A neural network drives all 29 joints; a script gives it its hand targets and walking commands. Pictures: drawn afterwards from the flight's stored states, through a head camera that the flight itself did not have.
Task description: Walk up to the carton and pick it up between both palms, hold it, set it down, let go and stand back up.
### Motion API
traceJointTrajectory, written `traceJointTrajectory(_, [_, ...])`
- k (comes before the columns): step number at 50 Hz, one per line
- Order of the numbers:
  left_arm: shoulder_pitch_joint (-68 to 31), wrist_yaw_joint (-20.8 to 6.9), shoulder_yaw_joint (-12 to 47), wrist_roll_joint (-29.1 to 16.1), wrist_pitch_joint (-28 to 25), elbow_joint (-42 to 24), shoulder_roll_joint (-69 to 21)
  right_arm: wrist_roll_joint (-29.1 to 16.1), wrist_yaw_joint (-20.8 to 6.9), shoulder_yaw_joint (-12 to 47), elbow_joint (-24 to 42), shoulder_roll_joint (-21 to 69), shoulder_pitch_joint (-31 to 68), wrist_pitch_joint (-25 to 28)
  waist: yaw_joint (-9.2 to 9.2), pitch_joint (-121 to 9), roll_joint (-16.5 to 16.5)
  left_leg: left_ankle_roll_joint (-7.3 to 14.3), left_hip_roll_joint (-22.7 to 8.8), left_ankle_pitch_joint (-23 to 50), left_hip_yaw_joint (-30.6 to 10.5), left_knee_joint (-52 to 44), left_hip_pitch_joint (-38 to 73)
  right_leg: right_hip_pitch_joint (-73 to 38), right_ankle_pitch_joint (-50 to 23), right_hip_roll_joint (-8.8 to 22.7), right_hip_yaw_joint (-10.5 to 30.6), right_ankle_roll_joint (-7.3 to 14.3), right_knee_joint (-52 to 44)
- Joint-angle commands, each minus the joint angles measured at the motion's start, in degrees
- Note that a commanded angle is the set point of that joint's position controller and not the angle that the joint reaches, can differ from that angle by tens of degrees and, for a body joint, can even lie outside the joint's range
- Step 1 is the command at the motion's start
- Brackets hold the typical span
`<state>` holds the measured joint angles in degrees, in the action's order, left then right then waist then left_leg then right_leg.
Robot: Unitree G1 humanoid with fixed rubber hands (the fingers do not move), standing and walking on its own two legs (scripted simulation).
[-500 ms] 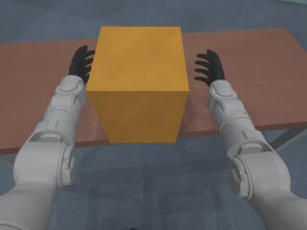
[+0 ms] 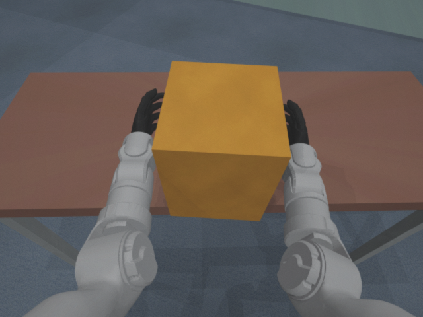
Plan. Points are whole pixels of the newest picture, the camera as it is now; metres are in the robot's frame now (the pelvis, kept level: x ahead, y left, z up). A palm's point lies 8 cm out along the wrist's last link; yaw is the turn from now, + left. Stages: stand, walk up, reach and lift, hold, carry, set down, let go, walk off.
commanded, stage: reach and lift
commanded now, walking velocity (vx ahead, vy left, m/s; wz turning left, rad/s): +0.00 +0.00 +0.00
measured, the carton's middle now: (219, 147) +0.43 -0.02 +0.06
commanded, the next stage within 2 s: none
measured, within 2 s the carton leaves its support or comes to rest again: leaves its support in 0.66 s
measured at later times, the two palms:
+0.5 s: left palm (146, 133) +0.43 +0.12 +0.10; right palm (298, 144) +0.41 -0.17 +0.09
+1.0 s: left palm (140, 105) +0.43 +0.12 +0.17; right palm (313, 116) +0.41 -0.17 +0.17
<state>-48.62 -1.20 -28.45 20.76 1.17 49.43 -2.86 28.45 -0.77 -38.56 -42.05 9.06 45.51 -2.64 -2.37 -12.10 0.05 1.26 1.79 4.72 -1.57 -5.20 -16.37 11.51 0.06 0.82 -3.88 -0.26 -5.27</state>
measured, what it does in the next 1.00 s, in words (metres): stands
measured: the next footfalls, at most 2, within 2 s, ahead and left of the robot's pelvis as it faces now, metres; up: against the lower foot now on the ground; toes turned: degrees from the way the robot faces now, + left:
none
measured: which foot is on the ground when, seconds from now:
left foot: down 0.00-1.00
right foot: down 0.00-1.00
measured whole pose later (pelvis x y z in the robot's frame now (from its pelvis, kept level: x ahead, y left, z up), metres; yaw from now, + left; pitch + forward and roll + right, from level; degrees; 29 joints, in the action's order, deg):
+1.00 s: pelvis -0.02 -0.01 +0.00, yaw -1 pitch +12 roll +0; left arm -58.0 1.3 -23.1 12.0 13.2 54.5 4.1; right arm 18.0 6.6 -27.5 -47.2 3.3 54.8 -15.7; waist -1.8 -11.9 0.4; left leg 0.5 0.1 5.4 -0.5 -5.1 -12.4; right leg 8.1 -1.0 -0.8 -2.7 0.9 -4.9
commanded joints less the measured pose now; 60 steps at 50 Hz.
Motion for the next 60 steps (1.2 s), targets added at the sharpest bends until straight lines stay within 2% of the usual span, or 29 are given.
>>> traceJointTrajectory(1, [-20.8,-7.7,15.0,1.0,0.1,0.8,-26.5,-0.1,-5.8,13.7,-0.3,18.7,25.7,1.1,-1.84,-24.4,-4.4,-1.8,-0.5,26.2,0.9,5.0,24.4,-2.3,-19.9,-4.2,-1.3,0.5,-3.7])
traceJointTrajectory(8, [-20.4,-7.7,15.1,1.1,-1.0,1.6,-27.5,0.3,-4.1,14.6,0.2,19.5,24.6,2.3,-2.14,-25.1,-3.3,0.0,-0.5,24.7,1.1,2.5,18.6,-8.3,-25.0,-3.9,-0.7,0.3,-1.4])
traceJointTrajectory(14, [-21.1,-7.9,14.8,0.9,-1.8,2.7,-26.8,0.9,-3.5,14.8,-0.4,19.7,24.1,2.6,-2.45,-25.6,-2.3,0.6,-0.4,22.0,1.2,0.9,16.2,-10.3,-25.4,-3.9,-0.5,0.0,-0.3])
traceJointTrajectory(22, [-26.8,-7.0,18.2,-2.3,-1.8,3.4,-26.3,-1.2,-3.5,18.1,-0.6,20.7,29.5,1.9,-2.42,-31.6,-3.0,0.1,-0.7,22.3,1.2,2.8,19.0,-9.5,-24.4,-3.9,-0.3,0.6,1.2])
traceJointTrajectory(28, [-33.5,-5.3,19.8,-5.5,-1.3,2.5,-26.6,-5.1,-3.3,23.7,0.8,23.3,37.6,1.2,-0.44,-38.5,-2.6,1.1,-0.5,24.2,1.4,4.4,17.4,-15.3,-30.1,-3.1,0.8,1.0,5.4])
traceJointTrajectory(34, [-37.7,-3.7,19.6,-8.6,2.0,1.0,-25.1,-10.5,-2.9,30.3,2.2,25.6,45.1,-1.5,2.35,-41.0,0.3,3.3,-0.5,22.5,1.3,4.2,13.1,-22.6,-34.9,-2.5,2.3,0.2,10.1])
traceJointTrajectory(37, [-38.4,-3.5,18.7,-9.7,4.6,1.0,-23.6,-12.7,-2.5,32.0,2.1,25.8,47.3,-3.9,2.96,-38.5,1.8,4.0,-0.6,20.0,1.0,3.9,12.7,-23.6,-33.9,-2.4,2.8,-0.3,10.8])
traceJointTrajectory(40, [-39.2,-3.8,17.8,-10.4,6.8,1.3,-22.3,-14.0,-2.0,32.1,1.4,25.3,48.3,-6.5,2.61,-34.4,2.6,4.1,-0.8,17.0,0.8,3.9,13.2,-22.4,-30.1,-2.4,3.2,-0.5,10.1])
traceJointTrajectory(43, [-40.8,-4.5,17.5,-10.7,8.4,1.4,-21.3,-14.3,-1.6,30.6,0.2,24.1,48.6,-8.6,1.36,-30.7,2.3,3.7,-0.9,14.4,0.7,4.0,14.6,-19.7,-24.9,-2.5,3.3,-0.4,8.6])
traceJointTrajectory(48, [-45.2,-5.0,18.8,-11.4,10.8,0.5,-20.7,-13.9,-1.3,26.4,-1.5,21.7,50.2,-10.9,-0.81,-28.3,-1.3,2.6,-1.4,12.1,0.4,5.5,19.0,-12.2,-15.2,-2.2,2.7,0.7,5.6])
traceJointTrajectory(52, [-45.9,-5.2,17.7,-10.0,12.6,-0.3,-20.3,-12.5,-1.6,22.5,-2.3,19.9,50.6,-11.9,-1.45,-26.6,-3.8,2.2,-1.8,11.4,0.2,5.8,21.6,-8.5,-10.6,-1.8,2.0,1.2,3.4])
traceJointTrajectory(55, [-43.6,-5.4,16.2,-8.1,13.6,-1.6,-20.4,-11.9,-2.0,21.6,-1.5,19.1,49.8,-11.9,-1.27,-27.8,-4.5,1.9,-1.7,14.9,0.2,5.3,24.0,-9.8,-13.0,-1.8,1.9,1.6,2.0])
traceJointTrajectory(60, [-39.0,-5.2,15.5,-7.0,14.9,-6.1,-21.9,-14.2,-2.1,25.6,2.7,19.4,49.0,-11.1,-0.27,-32.8,-4.0,1.4,-1.0,26.0,0.7,5.4,27.9,-15.8,-24.8,-2.7,2.3,2.0,2.3])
